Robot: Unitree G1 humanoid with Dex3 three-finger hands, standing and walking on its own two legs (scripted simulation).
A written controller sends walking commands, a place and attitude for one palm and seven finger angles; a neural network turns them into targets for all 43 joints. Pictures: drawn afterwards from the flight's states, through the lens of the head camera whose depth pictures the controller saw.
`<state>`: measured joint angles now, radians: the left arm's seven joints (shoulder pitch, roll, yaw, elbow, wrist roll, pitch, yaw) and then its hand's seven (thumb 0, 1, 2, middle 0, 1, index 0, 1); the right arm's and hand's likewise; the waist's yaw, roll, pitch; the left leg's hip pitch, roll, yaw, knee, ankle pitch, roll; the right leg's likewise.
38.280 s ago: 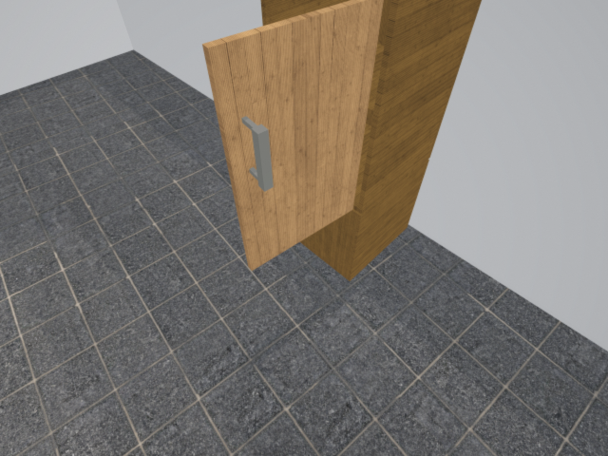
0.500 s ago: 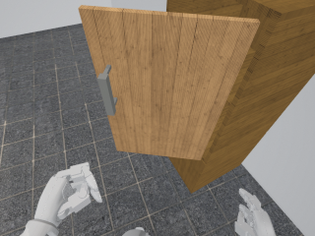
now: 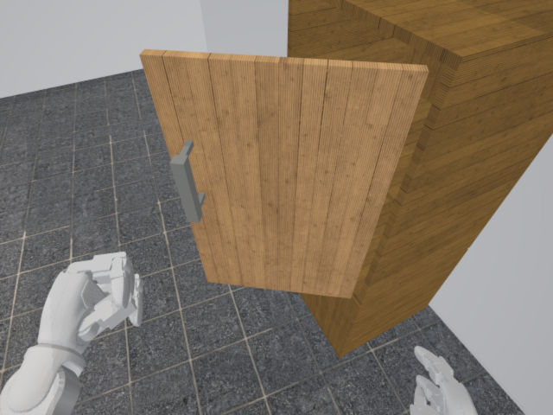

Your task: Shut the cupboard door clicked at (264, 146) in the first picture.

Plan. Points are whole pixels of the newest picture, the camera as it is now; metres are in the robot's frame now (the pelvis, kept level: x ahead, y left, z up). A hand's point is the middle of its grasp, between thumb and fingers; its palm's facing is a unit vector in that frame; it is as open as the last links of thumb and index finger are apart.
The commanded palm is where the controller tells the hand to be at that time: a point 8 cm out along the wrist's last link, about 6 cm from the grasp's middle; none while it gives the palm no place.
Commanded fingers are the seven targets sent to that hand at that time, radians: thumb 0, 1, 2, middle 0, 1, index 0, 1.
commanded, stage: raise the hand and make a fist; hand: left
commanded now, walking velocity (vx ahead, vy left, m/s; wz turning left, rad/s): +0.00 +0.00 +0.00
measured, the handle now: (191, 182) +0.46 +0.18 +0.09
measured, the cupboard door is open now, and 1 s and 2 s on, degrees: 55 55 55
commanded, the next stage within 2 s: bring the fist close to the handle in 0.28 s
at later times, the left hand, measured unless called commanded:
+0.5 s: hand (145, 330) +0.21 +0.18 +0.08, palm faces -0.08 -1.00 -0.04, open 3.1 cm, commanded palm +0.21 +0.23 +0.09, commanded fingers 0.00 0.90 0.90 -1.30 -1.50 -1.30 -1.50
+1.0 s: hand (164, 262) +0.30 +0.18 +0.09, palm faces -0.05 -1.00 -0.04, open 3.1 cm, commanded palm +0.28 +0.22 +0.09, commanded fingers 0.00 0.90 0.90 -1.30 -1.50 -1.30 -1.50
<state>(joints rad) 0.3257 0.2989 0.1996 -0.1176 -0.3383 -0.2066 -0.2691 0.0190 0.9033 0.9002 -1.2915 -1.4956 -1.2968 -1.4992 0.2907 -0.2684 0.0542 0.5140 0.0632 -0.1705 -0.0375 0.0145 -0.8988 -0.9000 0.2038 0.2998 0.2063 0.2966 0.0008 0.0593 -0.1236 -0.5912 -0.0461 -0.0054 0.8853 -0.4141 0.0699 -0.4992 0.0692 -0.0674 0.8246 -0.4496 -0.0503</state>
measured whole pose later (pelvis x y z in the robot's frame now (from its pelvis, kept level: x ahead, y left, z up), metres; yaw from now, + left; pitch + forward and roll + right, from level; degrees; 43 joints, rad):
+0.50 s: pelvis -0.02 +0.00 +0.00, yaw +0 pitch +5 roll -2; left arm 0.33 0.29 0.12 -0.05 -0.30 -0.19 -0.27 0.02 0.90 0.90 -1.30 -1.50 -1.30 -1.50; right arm 0.28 -0.27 0.06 0.53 0.05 -0.20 -0.05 0.02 -0.90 -0.90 0.20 0.30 0.21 0.30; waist 0.00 0.06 -0.09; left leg -0.57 -0.05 0.00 0.86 -0.38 0.07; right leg -0.49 0.06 -0.06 0.82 -0.42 -0.05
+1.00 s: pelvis +0.00 +0.00 +0.00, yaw -1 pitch +7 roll -2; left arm 0.02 0.28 0.15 0.17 -0.26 -0.22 -0.21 0.02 0.90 0.90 -1.29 -1.50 -1.30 -1.50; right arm 0.28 -0.28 0.04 0.58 0.06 -0.16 -0.03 0.01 -0.90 -0.90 0.20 0.30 0.21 0.30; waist -0.02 0.04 -0.09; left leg -0.57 -0.05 0.01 0.84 -0.38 0.07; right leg -0.49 0.06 -0.05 0.80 -0.43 -0.05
